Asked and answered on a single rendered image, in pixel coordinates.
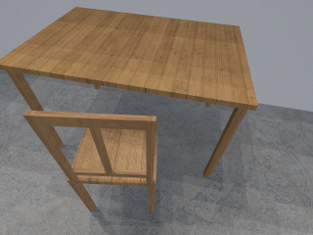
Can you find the chair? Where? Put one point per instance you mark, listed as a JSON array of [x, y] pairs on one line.
[[114, 150]]

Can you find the table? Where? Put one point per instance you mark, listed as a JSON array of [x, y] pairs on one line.
[[190, 60]]

